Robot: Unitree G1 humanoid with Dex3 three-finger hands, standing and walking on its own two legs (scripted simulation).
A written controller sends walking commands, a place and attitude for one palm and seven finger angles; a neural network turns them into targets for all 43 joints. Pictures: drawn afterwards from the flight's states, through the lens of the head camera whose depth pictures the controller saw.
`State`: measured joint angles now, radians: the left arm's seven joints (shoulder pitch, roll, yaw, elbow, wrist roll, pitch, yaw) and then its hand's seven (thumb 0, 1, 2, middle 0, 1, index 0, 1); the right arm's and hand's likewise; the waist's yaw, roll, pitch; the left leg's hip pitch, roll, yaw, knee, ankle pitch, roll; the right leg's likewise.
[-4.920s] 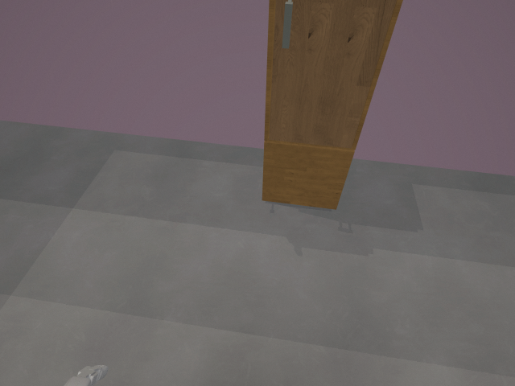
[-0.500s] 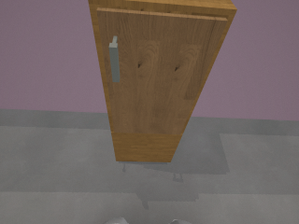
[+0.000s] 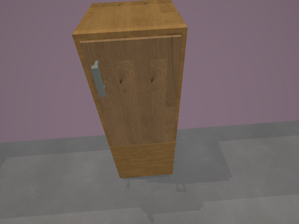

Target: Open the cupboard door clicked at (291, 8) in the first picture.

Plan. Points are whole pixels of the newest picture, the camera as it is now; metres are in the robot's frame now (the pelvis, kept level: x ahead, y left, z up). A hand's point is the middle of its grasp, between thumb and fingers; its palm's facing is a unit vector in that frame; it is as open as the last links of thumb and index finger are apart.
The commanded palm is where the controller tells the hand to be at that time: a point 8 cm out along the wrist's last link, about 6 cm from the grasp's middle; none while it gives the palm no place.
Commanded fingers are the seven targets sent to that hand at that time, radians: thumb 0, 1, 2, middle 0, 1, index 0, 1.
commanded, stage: come to a stop and stand still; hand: left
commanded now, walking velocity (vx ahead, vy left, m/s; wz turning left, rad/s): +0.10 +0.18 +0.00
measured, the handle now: (99, 78) +0.57 +0.22 +0.11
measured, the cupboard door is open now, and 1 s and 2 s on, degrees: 0 0 0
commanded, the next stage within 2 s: look again from close up in 0.18 s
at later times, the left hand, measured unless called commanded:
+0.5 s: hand out of the picture +0.00 +0.25 -0.20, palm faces +0.10 -0.97 -0.23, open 7.4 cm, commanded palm none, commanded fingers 0.00 0.90 0.90 -0.20 -0.30 -0.20 -0.30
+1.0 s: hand out of the picture -0.02 +0.28 -0.17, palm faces +0.02 -0.96 -0.29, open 7.4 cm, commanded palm none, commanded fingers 0.00 0.90 0.90 -0.20 -0.30 -0.20 -0.30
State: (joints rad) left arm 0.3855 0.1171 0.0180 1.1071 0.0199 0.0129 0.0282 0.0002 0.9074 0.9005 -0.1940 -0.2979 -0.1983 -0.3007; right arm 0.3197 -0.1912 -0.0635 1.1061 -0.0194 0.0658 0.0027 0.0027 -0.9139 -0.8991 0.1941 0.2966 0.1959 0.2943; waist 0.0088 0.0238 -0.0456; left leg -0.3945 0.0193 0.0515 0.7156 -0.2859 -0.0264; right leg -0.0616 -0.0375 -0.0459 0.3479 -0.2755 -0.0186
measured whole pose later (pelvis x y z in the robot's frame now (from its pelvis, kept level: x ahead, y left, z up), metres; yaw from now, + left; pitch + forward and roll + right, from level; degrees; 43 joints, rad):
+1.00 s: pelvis -0.06 +0.07 -0.01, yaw +1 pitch -3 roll +0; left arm 0.28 0.25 0.01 0.97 0.03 0.03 0.02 0.00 0.91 0.90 -0.19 -0.30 -0.20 -0.30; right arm 0.29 -0.25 -0.03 1.01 -0.02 0.02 0.00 0.01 -0.91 -0.90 0.20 0.30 0.20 0.29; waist -0.02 0.01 0.01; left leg -0.24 -0.01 0.10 0.46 -0.19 0.05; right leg -0.17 -0.10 -0.02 0.48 -0.28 0.04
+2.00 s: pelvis +0.01 -0.06 -0.01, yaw +6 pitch +0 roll -1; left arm 0.39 0.06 0.03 1.08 0.03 -0.05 0.02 0.00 0.91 0.90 -0.20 -0.30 -0.20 -0.30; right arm 0.25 -0.16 -0.07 1.03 -0.02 0.01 -0.01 0.00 -0.92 -0.90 0.19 0.30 0.19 0.29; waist 0.01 0.02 0.01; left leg -0.43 0.09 0.09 0.80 -0.33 0.00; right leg -0.14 0.05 -0.17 0.35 -0.22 -0.08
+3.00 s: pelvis +0.04 -0.03 -0.01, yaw +5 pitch -2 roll +0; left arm 0.28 0.16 0.02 1.08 0.02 0.02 0.03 0.00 0.92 0.90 -0.19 -0.30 -0.20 -0.30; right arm 0.28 -0.15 -0.02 1.08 -0.01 0.02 -0.02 0.01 -0.93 -0.90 0.20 0.30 0.20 0.29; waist 0.01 -0.01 0.03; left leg -0.18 -0.01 0.09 0.42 -0.22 0.03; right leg -0.21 -0.06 -0.07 0.43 -0.19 0.02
